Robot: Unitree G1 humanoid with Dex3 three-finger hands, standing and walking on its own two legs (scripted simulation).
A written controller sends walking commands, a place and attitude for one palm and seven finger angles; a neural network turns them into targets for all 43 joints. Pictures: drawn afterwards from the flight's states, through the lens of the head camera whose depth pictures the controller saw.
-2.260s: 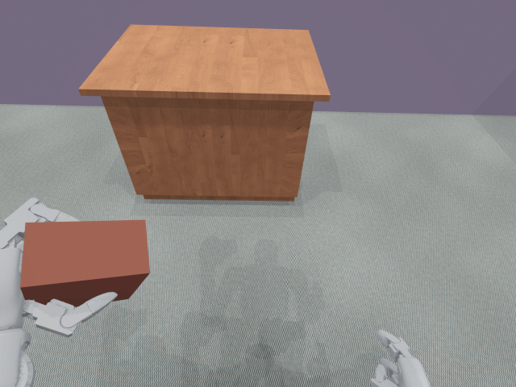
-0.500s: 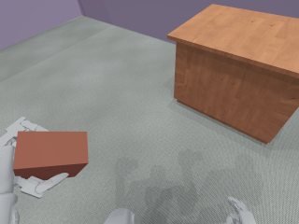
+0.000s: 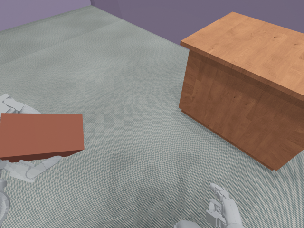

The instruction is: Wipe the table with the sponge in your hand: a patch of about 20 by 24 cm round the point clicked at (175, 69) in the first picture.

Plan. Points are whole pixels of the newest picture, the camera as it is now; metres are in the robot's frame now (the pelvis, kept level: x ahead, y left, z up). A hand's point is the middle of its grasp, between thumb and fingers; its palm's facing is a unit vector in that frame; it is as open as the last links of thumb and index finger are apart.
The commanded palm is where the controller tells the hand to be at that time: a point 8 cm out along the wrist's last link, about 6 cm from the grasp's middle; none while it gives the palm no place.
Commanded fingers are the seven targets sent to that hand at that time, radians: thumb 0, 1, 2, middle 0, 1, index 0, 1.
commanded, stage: walk to a spot facing it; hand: left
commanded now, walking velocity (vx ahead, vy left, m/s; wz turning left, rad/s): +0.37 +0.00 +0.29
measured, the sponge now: (53, 139) +0.24 +0.20 +0.18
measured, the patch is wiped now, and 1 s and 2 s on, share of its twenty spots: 0.00 0.00 0.00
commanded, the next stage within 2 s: turn to face it in 1.86 s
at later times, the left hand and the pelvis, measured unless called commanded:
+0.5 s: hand (51, 112) +0.30 +0.22 +0.20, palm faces +0.56 -0.71 -0.42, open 10.5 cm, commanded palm +0.24 +0.25 +0.19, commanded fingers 0.00 0.10 1.30 -1.20 -1.60 -1.20 -1.60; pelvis +0.14 -0.05 +0.01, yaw +11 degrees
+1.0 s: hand (61, 94) +0.37 +0.23 +0.18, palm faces +0.72 -0.57 -0.40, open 10.5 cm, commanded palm +0.30 +0.25 +0.19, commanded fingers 0.00 0.10 1.30 -1.20 -1.60 -1.20 -1.60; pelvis +0.26 -0.07 +0.00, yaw +24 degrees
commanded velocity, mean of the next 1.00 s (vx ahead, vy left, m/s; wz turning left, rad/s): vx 0.36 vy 0.00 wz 0.38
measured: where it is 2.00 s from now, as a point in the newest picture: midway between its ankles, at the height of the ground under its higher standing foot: (149, 190)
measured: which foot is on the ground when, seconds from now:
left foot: down 0.00-0.18, up 0.20-0.50, down 0.52-0.88, up 0.90-1.00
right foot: up 0.00-0.16, down 0.18-0.54, up 0.56-0.88, down 0.90-1.00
